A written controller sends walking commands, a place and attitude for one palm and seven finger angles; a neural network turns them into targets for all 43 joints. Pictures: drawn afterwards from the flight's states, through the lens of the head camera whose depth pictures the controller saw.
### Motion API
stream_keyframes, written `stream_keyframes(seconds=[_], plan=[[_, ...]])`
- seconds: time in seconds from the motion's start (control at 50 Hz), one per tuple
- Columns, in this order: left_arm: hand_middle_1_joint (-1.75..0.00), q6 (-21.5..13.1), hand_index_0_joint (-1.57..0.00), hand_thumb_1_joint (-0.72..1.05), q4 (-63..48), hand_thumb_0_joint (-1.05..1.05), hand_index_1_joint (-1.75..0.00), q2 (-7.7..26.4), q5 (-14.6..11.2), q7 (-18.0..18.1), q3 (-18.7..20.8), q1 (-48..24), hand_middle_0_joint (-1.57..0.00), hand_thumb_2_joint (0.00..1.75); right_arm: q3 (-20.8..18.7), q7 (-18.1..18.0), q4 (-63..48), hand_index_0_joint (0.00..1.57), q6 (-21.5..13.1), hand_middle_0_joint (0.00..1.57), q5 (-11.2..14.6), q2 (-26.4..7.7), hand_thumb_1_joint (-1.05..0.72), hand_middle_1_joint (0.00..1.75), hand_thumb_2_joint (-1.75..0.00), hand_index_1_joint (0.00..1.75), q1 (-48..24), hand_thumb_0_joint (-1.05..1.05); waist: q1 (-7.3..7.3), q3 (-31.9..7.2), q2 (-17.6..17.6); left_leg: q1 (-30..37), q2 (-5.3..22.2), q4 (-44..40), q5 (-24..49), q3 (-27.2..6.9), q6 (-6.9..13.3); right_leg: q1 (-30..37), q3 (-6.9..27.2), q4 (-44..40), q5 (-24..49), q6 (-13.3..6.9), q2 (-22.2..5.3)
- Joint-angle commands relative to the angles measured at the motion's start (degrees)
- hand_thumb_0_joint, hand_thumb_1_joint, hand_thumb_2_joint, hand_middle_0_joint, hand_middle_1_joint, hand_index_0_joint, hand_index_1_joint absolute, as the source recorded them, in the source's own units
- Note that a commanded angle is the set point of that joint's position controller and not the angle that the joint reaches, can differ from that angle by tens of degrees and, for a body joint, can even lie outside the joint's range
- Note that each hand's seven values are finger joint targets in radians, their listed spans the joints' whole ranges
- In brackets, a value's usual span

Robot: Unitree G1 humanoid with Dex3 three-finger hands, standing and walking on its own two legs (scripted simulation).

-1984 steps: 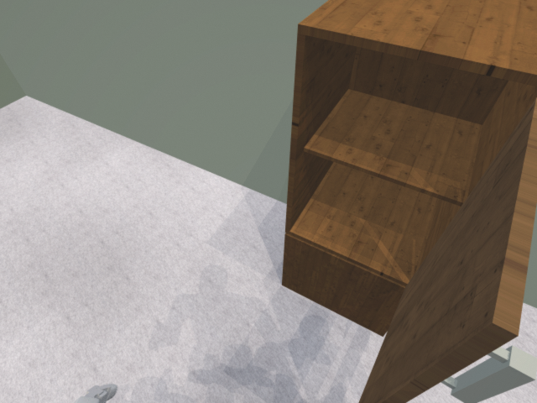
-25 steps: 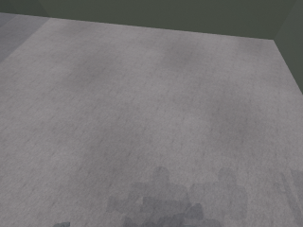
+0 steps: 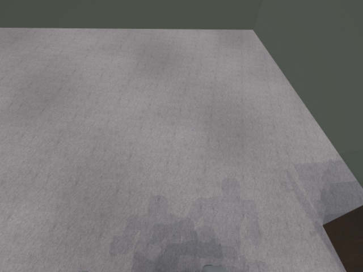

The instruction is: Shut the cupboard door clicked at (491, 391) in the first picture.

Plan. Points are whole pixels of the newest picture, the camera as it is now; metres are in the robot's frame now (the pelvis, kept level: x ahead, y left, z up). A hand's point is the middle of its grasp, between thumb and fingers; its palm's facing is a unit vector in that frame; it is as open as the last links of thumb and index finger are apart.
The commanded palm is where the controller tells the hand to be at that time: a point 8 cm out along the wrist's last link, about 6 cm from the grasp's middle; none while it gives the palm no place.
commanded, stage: turn to face it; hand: left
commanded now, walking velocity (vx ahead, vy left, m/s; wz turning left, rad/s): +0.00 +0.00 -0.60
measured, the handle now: out of the picture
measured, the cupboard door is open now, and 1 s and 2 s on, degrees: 9 9 9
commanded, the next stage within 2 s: take the last steps up to it in 1.86 s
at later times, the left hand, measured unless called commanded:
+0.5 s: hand out of the picture +0.13 +0.13 -0.14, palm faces -0.27 -0.92 -0.27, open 7.4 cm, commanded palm none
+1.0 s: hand (128, 248) +0.19 +0.14 -0.16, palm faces -0.53 -0.82 -0.22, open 7.4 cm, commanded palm none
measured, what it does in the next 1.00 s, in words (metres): steps on the spot, turning right: right foot, then left foot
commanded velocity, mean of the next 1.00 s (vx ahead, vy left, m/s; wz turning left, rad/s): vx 0.00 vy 0.00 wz -0.60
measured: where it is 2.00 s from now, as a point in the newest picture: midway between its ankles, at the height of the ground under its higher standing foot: outside the picture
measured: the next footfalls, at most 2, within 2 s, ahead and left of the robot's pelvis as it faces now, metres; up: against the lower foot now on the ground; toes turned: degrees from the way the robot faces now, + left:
right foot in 0.30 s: +0.01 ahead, -0.15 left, +0.00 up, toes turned -16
left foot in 0.74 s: +0.10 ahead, +0.08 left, +0.00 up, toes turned -24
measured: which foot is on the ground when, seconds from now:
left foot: down 0.00-0.30, up 0.32-0.72, down 0.74-1.00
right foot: up 0.00-0.28, down 0.30-0.74, up 0.76-1.00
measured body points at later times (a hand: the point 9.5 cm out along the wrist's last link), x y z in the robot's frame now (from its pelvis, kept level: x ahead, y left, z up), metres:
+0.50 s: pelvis -0.01 -0.04 +0.01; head +0.02 -0.07 +0.45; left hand +0.15 +0.18 -0.12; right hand -0.02 -0.31 -0.14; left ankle +0.03 +0.11 -0.65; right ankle -0.02 -0.13 -0.73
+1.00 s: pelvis +0.00 +0.00 +0.01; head +0.05 +0.00 +0.46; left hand +0.22 +0.18 -0.14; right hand -0.08 -0.24 -0.12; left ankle +0.07 +0.10 -0.73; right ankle -0.09 -0.12 -0.67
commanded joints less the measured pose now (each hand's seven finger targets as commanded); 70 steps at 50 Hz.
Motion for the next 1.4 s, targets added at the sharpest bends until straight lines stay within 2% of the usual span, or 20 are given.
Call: stream_keyframes(seconds=[0.0, 0.18, 0.24, 0.26, 0.28, 0.34, 0.42, 0.6, 0.66, 0.68, 0.72, 0.76, 0.84, 1.0, 1.06, 1.08, 1.12, 1.14, 1.24, 1.38], plan=[[-0.30, -1.3, -0.20, 0.90, -4.9, 0.00, -0.30, 5.3, 0.3, -1.1, 2.1, -0.9, -0.20, 0.90, -2.3, -1.4, -4.8, 0.20, -1.2, 0.20, -0.4, -11.4, -0.90, 0.30, -0.90, 0.30, -1.3, 0.00, 0.50, -2.7, 13.2, 5.4, 16.2, -17.4, 13.9, -9.7, 5.8, -7.0, -3.1, 17.3, 0.8, 1.3, -3.9], [-0.30, -2.0, -0.20, 0.90, -6.0, 0.00, -0.30, 2.2, -0.2, -1.2, 0.6, -4.4, -0.20, 0.90, -4.0, -0.6, -1.1, 0.20, -0.5, 0.20, -0.4, -12.9, -0.90, 0.30, -0.90, 0.30, 5.1, 0.00, -3.02, -6.9, 16.0, 14.3, 17.3, -9.2, 27.9, 0.0, 6.3, 2.2, -10.2, -6.9, 0.8, 0.8, -3.0], [-0.30, -2.5, -0.20, 0.90, -4.3, 0.00, -0.30, 4.3, -0.1, -0.9, 1.2, 1.7, -0.20, 0.90, -4.4, -0.1, -1.8, 0.20, 0.0, 0.20, 0.1, -13.1, -0.90, 0.30, -0.90, 0.30, 2.1, 0.00, 0.73, -7.5, 12.1, 6.3, 15.7, -1.1, 19.2, 3.7, 2.0, 15.5, -10.7, -22.5, 13.7, -0.9, -2.6], [-0.30, -3.2, -0.20, 0.90, -3.1, 0.00, -0.30, 8.7, 0.4, -0.4, 2.0, 5.8, -0.20, 0.90, -4.2, 0.2, -2.6, 0.20, 0.1, 0.20, 0.8, -11.0, -0.90, 0.30, -0.90, 0.30, 1.5, 0.00, 2.94, -9.0, 1.3, -1.1, 11.5, 8.7, 8.3, 6.8, -1.5, 23.7, -1.2, -29.6, 20.6, -3.3, -9.7], [-0.30, -3.8, -0.20, 0.90, -2.2, 0.00, -0.30, 15.2, 0.6, 0.5, 3.2, 8.3, -0.20, 0.90, -2.9, 0.5, -5.6, 0.20, 0.2, 0.20, 0.8, -6.1, -0.90, 0.30, -0.90, 0.30, -2.0, 0.00, 4.81, -6.5, -17.2, -17.2, 1.8, 22.6, -19.9, 7.5, -4.8, 27.6, 19.5, -32.4, 38.5, -9.6, -23.1], [-0.30, -3.7, -0.20, 0.90, -2.9, 0.00, -0.30, 12.4, -0.1, 1.9, 2.9, 4.3, -0.20, 0.90, -2.8, -0.2, -5.1, 0.20, 1.1, 0.20, 0.7, -7.3, -0.90, 0.30, -0.90, 0.30, -4.0, 0.00, 2.55, -5.0, -13.0, -22.4, 3.3, 34.4, -13.7, -4.8, -4.4, 22.7, 18.3, -32.6, 32.4, -13.6, -20.9], [-0.30, -4.0, -0.20, 0.90, -4.8, 0.00, -0.30, 9.1, -0.2, 1.9, 1.4, -0.8, -0.20, 0.90, -3.1, 0.6, -2.3, 0.20, 1.5, 0.20, 0.4, -7.5, -0.90, 0.30, -0.90, 0.30, -0.7, 0.00, -0.60, -7.1, -6.3, -14.9, 2.2, 30.8, -3.5, -4.3, -5.5, 18.0, 8.8, -31.4, 28.4, -10.5, -14.6], [-0.30, -3.5, -0.20, 0.90, -3.7, 0.00, -0.30, 10.7, 0.5, 1.5, 2.1, 2.3, -0.20, 0.90, -2.8, 0.2, -4.4, 0.20, 0.7, 0.20, 1.0, -6.8, -0.90, 0.30, -0.90, 0.30, -4.2, 0.00, 1.38, -5.0, -5.6, -8.6, -1.1, 11.5, -8.1, -4.2, -4.9, 15.1, 18.3, -31.1, 23.0, -12.7, -15.0], [-0.30, -3.0, -0.20, 0.90, -4.0, 0.00, -0.30, 10.6, 0.1, 1.5, 2.3, -0.4, -0.20, 0.90, -2.6, -0.4, -2.8, 0.20, 0.1, 0.20, 1.3, -6.9, -0.90, 0.30, -0.90, 0.30, 1.3, 0.00, -1.38, -6.8, -5.8, 2.3, -2.4, -2.3, -1.3, -3.9, -4.2, 10.3, 18.9, -26.9, 24.5, -9.8, -12.8], [-0.30, -2.7, -0.20, 0.90, -4.4, 0.00, -0.30, 9.2, -0.3, 1.4, 2.0, -1.4, -0.20, 0.90, -2.7, -0.7, -2.0, 0.20, -0.4, 0.20, 1.3, -7.9, -0.90, 0.30, -0.90, 0.30, 3.4, 0.00, -2.36, -7.4, -3.4, 10.2, -1.2, -9.9, 3.3, -4.1, -3.7, 4.9, 16.7, -24.1, 21.5, -6.9, -9.7], [-0.30, -2.4, -0.20, 0.90, -6.3, 0.00, -0.30, 4.3, -1.0, 0.6, 0.9, -0.6, -0.20, 0.90, -4.1, -1.1, -3.2, 0.20, -0.9, 0.20, 0.1, -16.6, -0.90, 0.30, -0.90, 0.30, 4.9, 0.00, -2.77, -6.8, 21.6, 15.7, 21.4, -20.7, 4.8, -26.6, 4.8, -8.6, 0.7, -3.0, -7.0, -0.6, 2.4], [-0.30, -2.0, -0.20, 0.90, -5.6, 0.00, -0.30, 6.6, 0.2, 0.1, 1.7, -1.0, -0.20, 0.90, -3.1, -1.4, -3.8, 0.20, -0.8, 0.20, -0.5, -13.8, -0.90, 0.30, -0.90, 0.30, 1.7, 0.00, -0.93, -4.3, 12.3, 7.9, 21.4, -19.3, 13.4, -21.1, 8.3, -6.3, 0.1, 12.2, -4.3, 0.4, -1.8], [-0.30, -1.3, -0.20, 0.90, -4.4, 0.00, -0.30, 4.5, -0.1, -1.0, 1.6, -0.4, -0.20, 0.90, -2.6, -1.5, -4.6, 0.20, -0.8, 0.20, -0.5, -11.3, -0.90, 0.30, -0.90, 0.30, -1.3, 0.00, 0.12, -4.3, 13.2, 10.3, 14.8, -14.2, 23.8, -6.5, 6.5, -6.1, -3.9, 14.0, -0.1, 1.8, -3.1], [-0.30, -1.7, -0.20, 0.90, -5.7, 0.00, -0.30, 2.8, -0.1, -1.3, 0.7, -4.5, -0.20, 0.90, -4.0, -0.6, -1.6, 0.20, -0.3, 0.20, -0.4, -13.0, -0.90, 0.30, -0.90, 0.30, 3.7, 0.00, -2.70, -4.9, 16.5, 11.5, 16.9, -10.7, 24.7, -1.1, 6.5, 1.8, -9.7, -4.3, 0.9, 1.1, -3.2], [-0.30, -2.3, -0.20, 0.90, -4.6, 0.00, -0.30, 3.7, -0.2, -1.1, 0.8, -1.0, -0.20, 0.90, -4.4, -0.2, -1.7, 0.20, -0.1, 0.20, -0.1, -13.8, -0.90, 0.30, -0.90, 0.30, 2.0, 0.00, -0.38, -7.2, 14.2, 8.5, 16.6, -4.7, 21.8, 1.3, 3.8, 11.4, -10.6, -17.4, 8.8, -0.3, -2.5], [-0.30, -2.8, -0.20, 0.90, -3.4, 0.00, -0.30, 5.7, 0.0, -0.8, 1.3, 2.8, -0.20, 0.90, -4.5, 0.0, -2.0, 0.20, 0.0, 0.20, 0.3, -13.4, -0.90, 0.30, -0.90, 0.30, 1.1, 0.00, 1.85, -8.8, 10.0, 4.4, 14.5, 1.9, 17.4, 3.6, 1.0, 19.1, -8.5, -25.4, 16.0, -1.4, -3.8], [-0.30, -3.8, -0.20, 0.90, -1.4, 0.00, -0.30, 16.0, 0.1, 0.8, 2.9, 8.7, -0.20, 0.90, -2.7, 0.4, -6.2, 0.20, 0.5, 0.20, 0.7, -7.3, -0.90, 0.30, -0.90, 0.30, -3.6, 0.00, 5.24, -7.1, -16.2, -18.2, 1.3, 25.3, -21.5, 4.5, -4.8, 27.7, 20.0, -31.1, 46.5, -11.8, -24.8], [-0.30, -3.7, -0.20, 0.90, -1.3, 0.00, -0.30, 15.8, -0.3, 1.4, 2.7, 9.4, -0.20, 0.90, -2.5, -0.1, -6.0, 0.20, 1.1, 0.20, 0.8, -8.5, -0.90, 0.30, -0.90, 0.30, -3.8, 0.00, 4.96, -7.4, -11.6, -19.1, 2.5, 31.6, -19.6, -2.7, -4.2, 25.5, 18.8, -31.2, 43.3, -14.8, -25.8], [-0.30, -3.8, -0.20, 0.90, -4.6, 0.00, -0.30, 10.1, -0.1, 1.9, 1.4, -1.9, -0.20, 0.90, -2.9, 0.5, -3.0, 0.20, 1.2, 0.20, 0.5, -8.3, -0.90, 0.30, -0.90, 0.30, -1.0, 0.00, -0.61, -6.4, -8.1, -14.7, 2.6, 29.4, -6.2, -3.5, -5.6, 17.6, 8.6, -30.0, 33.0, -11.2, -15.1], [-0.30, -3.3, -0.20, 0.90, -4.0, 0.00, -0.30, 11.9, 0.4, 1.4, 2.1, -0.5, -0.20, 0.90, -2.6, 0.3, -3.7, 0.20, 0.7, 0.20, 1.0, -7.1, -0.90, 0.30, -0.90, 0.30, -1.4, 0.00, 0.32, -5.6, -6.8, -6.3, -1.1, 10.4, -7.1, -2.2, -5.2, 13.9, 15.2, -29.2, 26.1, -11.9, -14.7]])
